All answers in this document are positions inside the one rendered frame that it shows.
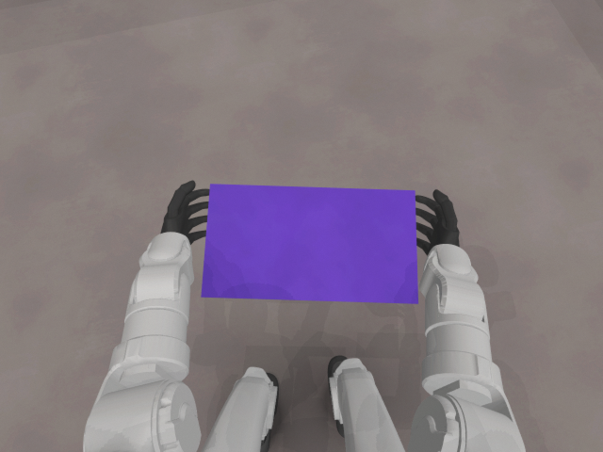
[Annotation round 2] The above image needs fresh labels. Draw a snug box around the left robot upper arm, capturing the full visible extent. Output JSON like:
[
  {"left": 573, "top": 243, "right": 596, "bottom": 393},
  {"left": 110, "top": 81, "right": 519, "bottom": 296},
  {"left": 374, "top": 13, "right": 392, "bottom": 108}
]
[{"left": 85, "top": 379, "right": 201, "bottom": 452}]

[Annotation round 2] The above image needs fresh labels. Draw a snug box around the robot left forearm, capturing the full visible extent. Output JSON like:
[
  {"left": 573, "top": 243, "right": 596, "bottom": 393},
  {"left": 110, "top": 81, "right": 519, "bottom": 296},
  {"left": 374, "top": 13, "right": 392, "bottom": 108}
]
[{"left": 83, "top": 232, "right": 194, "bottom": 452}]

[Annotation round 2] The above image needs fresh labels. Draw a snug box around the robot right forearm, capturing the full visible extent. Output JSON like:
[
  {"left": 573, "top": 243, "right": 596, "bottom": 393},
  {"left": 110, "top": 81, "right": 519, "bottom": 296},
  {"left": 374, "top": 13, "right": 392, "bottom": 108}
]
[{"left": 419, "top": 244, "right": 526, "bottom": 451}]

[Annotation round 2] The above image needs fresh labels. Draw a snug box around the right robot upper arm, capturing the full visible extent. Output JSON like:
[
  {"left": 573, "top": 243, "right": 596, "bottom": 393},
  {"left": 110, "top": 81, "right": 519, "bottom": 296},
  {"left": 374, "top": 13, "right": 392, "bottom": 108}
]
[{"left": 407, "top": 394, "right": 526, "bottom": 452}]

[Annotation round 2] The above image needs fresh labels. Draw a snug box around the robot right hand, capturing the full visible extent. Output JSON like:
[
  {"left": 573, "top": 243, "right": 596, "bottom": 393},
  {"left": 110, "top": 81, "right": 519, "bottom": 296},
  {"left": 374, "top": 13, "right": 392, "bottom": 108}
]
[{"left": 416, "top": 189, "right": 460, "bottom": 256}]

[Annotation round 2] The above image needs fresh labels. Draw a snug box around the robot right thigh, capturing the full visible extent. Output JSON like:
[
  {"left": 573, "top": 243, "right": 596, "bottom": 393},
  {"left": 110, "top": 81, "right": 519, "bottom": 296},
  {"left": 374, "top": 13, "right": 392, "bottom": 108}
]
[{"left": 329, "top": 367, "right": 405, "bottom": 452}]

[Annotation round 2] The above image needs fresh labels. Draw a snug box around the right robot foot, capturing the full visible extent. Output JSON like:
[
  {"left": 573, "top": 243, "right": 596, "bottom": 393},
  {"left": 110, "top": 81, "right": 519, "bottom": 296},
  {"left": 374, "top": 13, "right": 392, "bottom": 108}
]
[{"left": 328, "top": 356, "right": 348, "bottom": 438}]

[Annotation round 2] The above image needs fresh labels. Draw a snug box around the carton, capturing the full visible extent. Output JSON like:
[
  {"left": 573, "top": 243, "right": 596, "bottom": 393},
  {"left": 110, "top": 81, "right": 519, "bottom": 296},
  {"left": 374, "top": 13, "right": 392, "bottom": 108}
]
[{"left": 201, "top": 184, "right": 418, "bottom": 304}]

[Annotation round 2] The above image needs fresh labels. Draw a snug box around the robot left hand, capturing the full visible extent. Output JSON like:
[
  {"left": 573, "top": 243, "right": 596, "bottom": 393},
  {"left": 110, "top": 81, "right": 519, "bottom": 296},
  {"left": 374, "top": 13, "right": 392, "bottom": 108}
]
[{"left": 161, "top": 180, "right": 210, "bottom": 245}]

